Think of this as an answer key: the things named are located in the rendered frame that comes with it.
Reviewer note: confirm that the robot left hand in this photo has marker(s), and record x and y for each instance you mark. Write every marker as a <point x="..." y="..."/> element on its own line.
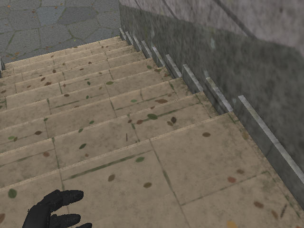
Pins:
<point x="39" y="215"/>

